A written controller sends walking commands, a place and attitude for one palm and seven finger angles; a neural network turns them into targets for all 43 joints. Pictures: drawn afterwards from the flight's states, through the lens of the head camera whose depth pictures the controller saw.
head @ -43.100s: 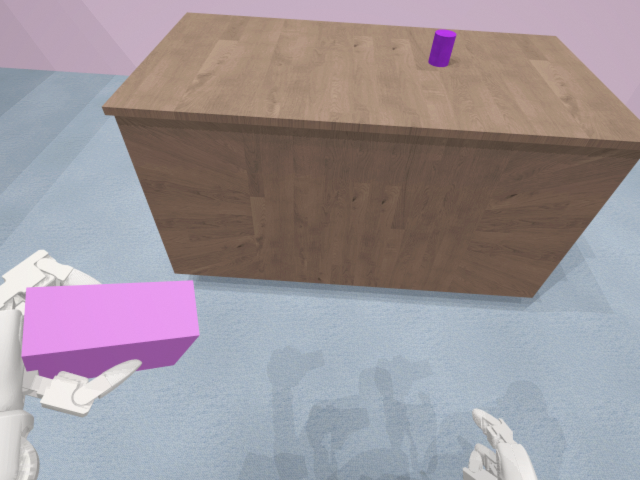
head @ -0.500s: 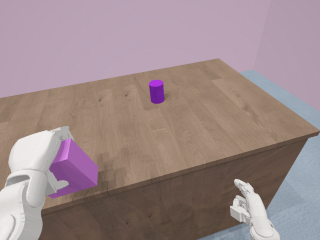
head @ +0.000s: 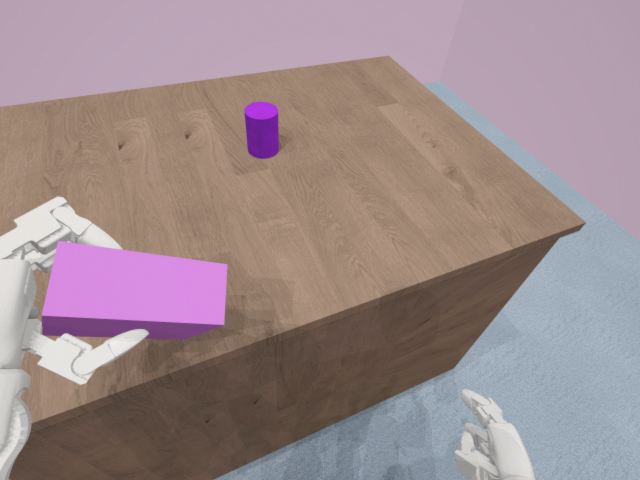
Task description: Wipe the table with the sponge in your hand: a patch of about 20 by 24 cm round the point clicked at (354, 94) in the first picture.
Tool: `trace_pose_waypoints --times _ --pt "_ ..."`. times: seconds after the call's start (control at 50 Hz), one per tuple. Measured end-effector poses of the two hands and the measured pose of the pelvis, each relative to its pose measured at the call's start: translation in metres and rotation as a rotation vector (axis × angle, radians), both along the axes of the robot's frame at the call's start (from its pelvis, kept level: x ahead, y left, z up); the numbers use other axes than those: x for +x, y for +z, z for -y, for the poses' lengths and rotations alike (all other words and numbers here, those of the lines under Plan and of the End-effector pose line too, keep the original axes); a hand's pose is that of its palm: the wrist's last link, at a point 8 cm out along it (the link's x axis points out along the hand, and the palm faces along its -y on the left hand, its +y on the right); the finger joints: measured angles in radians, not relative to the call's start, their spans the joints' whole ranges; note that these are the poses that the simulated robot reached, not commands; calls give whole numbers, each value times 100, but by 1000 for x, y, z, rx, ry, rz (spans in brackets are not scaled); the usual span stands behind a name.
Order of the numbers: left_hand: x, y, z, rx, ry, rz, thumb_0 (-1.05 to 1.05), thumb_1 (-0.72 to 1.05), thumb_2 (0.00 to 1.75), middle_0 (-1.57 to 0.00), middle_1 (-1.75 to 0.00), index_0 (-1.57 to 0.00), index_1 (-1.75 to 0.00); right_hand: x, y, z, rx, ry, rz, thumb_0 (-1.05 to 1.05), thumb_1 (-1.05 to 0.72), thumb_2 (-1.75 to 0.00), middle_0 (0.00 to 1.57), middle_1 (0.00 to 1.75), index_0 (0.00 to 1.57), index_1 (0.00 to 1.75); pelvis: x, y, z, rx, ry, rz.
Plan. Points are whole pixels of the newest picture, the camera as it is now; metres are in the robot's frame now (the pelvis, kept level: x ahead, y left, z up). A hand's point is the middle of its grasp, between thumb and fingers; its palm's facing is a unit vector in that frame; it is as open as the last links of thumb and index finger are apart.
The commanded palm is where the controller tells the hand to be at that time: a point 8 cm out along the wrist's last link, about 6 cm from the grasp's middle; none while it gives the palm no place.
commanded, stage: step back with the hand held close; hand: left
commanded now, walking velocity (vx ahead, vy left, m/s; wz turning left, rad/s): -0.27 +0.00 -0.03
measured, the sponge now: (160, 301) +0.24 +0.18 +0.16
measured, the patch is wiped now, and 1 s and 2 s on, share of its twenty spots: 1.00 1.00 1.00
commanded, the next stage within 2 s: stop stepping back and stand still in 0.92 s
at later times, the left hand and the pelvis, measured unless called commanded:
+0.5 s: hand out of the picture +0.16 +0.25 +0.21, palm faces +0.42 -0.78 -0.46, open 9.9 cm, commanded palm +0.11 +0.29 +0.23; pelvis -0.05 +0.01 +0.00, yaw -1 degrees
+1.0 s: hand out of the picture +0.02 +0.23 +0.23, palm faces +0.44 -0.83 -0.35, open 9.9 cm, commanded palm -0.04 +0.27 +0.23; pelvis -0.20 -0.01 +0.00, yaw +0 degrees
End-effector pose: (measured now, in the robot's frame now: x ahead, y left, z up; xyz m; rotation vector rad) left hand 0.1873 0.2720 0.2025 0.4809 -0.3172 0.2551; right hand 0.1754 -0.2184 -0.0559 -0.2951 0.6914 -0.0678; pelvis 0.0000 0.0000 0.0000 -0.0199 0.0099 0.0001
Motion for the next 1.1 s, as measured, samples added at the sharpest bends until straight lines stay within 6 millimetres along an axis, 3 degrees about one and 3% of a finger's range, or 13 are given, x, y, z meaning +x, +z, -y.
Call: trace_pose_waypoints --times 0.12,0.2,0.36,0.52,0.62,0.7,0.8,0.9,1.0,1.1 --pt "3 30 -3 133 2 52 -1 -50 107 -76 -137 -77 -135 -53 -26 18 8 -102 -178 1 -90 -90 20 30 21 30 3 5 -5 -7 4 -22" --pt "1 31 -6 160 17 35 -1 -50 107 -76 -137 -77 -135 -69 -34 21 39 -152 -224 2 -90 -90 20 30 21 30 -3 6 -4 -14 11 -37" --pt "-30 4 -12 100 -5 4 -1 -50 107 -76 -137 -77 -135 -61 -21 18 4 -180 -79 2 -90 -90 20 30 20 30 -26 -4 -13 11 -4 -32" --pt "-79 29 -15 110 73 144 -1 -51 107 -76 -136 -78 -135 -50 -3 -4 47 -45 78 1 -90 -90 20 30 20 30 -57 -3 -7 -7 -10 9" --pt "-104 24 -13 26 77 209 -1 -51 107 -76 -137 -77 -135 -63 -3 -6 59 -24 96 1 -90 -90 20 30 21 30 -83 -8 -3 -28 19 25" --pt "-121 7 -13 -43 39 194 -1 -51 107 -76 -137 -77 -135 -89 0 -4 21 -36 75 1 -90 -90 20 30 21 30 -107 -12 -6 -6 37 3" --pt "-152 -7 -22 -9 21 172 -1 -51 107 -76 -137 -78 -135 -131 -5 -4 -28 -53 54 1 -90 -90 20 30 21 30 -144 -20 -12 36 22 -1" --pt "-179 9 -20 18 46 163 -1 -51 107 -76 -136 -78 -135 -189 -7 -5 28 -82 10 1 -90 -90 20 30 21 30 -169 -5 -5 8 2 23" --pt "-205 31 -2 37 46 240 -1 -51 107 -76 -137 -78 -135 -237 -20 7 70 -90 -38 1 -90 -90 20 30 21 30 -197 -4 6 -13 -1 28" --pt "-229 25 25 80 11 208 -1 -51 107 -76 -137 -77 -135 -270 -39 32 99 -112 -31 2 -90 -90 20 30 21 30 -236 -14 22 -62 7 53"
